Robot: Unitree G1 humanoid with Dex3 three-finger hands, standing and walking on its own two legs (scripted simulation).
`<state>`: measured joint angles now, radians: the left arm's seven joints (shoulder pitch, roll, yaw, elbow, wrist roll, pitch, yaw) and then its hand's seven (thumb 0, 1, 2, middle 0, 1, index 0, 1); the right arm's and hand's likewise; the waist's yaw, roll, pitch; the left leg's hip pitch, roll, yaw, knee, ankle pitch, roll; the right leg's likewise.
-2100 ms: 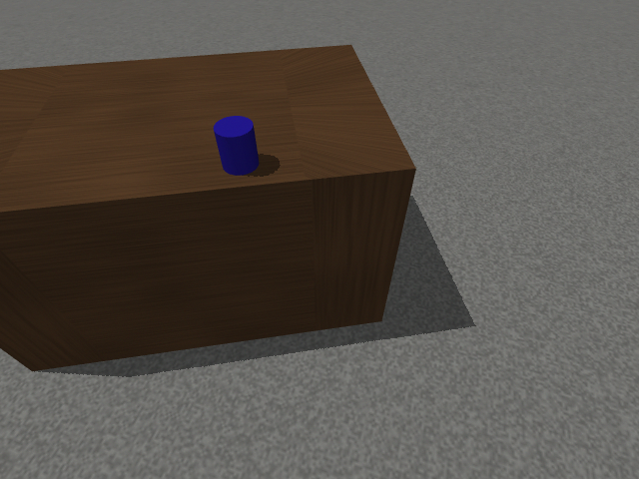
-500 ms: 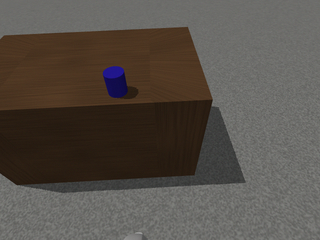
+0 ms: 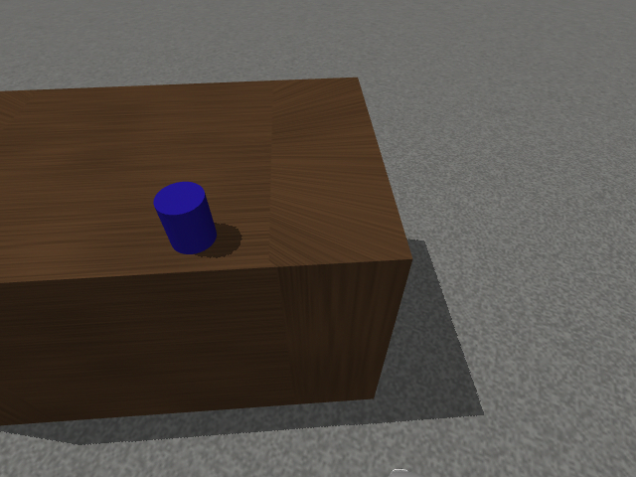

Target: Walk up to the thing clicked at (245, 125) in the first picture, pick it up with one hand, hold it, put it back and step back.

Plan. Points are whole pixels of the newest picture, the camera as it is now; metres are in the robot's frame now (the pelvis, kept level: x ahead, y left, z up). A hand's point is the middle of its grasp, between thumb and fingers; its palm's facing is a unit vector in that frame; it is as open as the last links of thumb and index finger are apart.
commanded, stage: walk up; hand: left
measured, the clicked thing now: (187, 218) +0.56 +0.25 -0.01
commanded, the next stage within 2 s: stand in 1.60 s
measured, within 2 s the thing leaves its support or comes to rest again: neither
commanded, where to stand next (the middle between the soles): +0.17 +0.01 m, yaw +3 degrees
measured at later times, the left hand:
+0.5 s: hand out of the picture +0.15 +0.25 -0.16, palm faces +0.03 -0.92 -0.39, open 7.4 cm
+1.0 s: hand (143, 475) +0.18 +0.26 -0.14, palm faces +0.01 -0.92 -0.38, open 7.4 cm
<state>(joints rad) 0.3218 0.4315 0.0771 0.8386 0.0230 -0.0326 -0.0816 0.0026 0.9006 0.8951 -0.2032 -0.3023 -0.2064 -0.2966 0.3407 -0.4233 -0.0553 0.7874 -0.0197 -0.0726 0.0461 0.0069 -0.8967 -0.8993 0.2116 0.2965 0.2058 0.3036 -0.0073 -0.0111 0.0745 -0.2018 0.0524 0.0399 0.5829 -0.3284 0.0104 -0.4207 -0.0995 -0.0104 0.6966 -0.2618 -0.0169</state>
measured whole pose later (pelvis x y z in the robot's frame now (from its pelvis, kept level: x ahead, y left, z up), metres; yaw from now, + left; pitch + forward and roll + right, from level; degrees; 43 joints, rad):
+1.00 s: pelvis +0.11 -0.01 +0.01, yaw +2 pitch -3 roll -1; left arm 0.11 0.39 -0.01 1.10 0.00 -0.03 0.00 0.00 0.90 0.89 -0.20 -0.30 -0.21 -0.30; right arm 0.06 -0.36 -0.01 1.11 -0.01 0.01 0.03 0.01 -0.90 -0.90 0.21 0.30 0.20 0.30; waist 0.01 0.02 0.08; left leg -0.23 0.03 0.04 0.44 -0.16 0.00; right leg -0.13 -0.04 -0.01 0.42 -0.24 0.04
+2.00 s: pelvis +0.12 -0.02 +0.02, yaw +1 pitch -2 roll +0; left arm 0.10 0.35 -0.01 1.13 0.01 -0.01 -0.01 0.00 0.90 0.89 -0.20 -0.30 -0.21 -0.30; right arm 0.07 -0.34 -0.02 1.16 -0.01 -0.01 0.01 0.01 -0.90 -0.90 0.21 0.30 0.20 0.30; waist -0.01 -0.01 0.06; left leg -0.16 0.03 0.05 0.33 -0.13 -0.01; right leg -0.06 -0.04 0.00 0.31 -0.21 0.04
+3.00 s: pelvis +0.14 -0.02 +0.02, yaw +2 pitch -2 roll +0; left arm 0.12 0.35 0.00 1.11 0.01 -0.01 0.00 0.00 0.90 0.90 -0.20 -0.30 -0.21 -0.30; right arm 0.08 -0.35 0.00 1.15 -0.01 -0.01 0.01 0.01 -0.90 -0.90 0.21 0.30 0.20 0.30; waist 0.00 -0.01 0.06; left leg -0.15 0.04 0.04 0.33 -0.15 -0.02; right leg -0.05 -0.03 -0.01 0.30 -0.22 0.03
